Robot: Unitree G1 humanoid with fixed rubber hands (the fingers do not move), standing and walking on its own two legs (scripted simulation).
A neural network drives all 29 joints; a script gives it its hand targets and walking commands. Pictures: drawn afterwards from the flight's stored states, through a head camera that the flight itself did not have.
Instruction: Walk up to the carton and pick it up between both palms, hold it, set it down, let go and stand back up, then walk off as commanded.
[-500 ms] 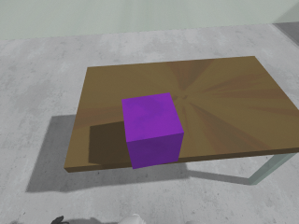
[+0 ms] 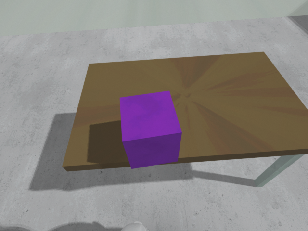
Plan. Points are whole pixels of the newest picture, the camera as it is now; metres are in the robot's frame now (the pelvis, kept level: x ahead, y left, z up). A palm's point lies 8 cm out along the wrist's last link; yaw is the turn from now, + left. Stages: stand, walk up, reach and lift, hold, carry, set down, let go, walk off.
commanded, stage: walk up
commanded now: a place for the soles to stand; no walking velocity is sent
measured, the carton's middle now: (149, 130) +0.46 +0.05 -0.08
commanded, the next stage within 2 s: none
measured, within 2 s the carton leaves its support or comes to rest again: neither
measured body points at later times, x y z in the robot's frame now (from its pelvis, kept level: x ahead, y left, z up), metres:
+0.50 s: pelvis +0.03 -0.01 +0.00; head +0.08 -0.01 +0.45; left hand +0.10 +0.30 -0.13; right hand +0.09 -0.32 -0.12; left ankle +0.06 +0.11 -0.71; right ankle -0.01 -0.10 -0.70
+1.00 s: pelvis +0.02 -0.05 +0.01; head +0.07 -0.07 +0.45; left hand +0.08 +0.26 -0.11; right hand +0.09 -0.36 -0.13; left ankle +0.02 +0.10 -0.67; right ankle +0.04 -0.11 -0.71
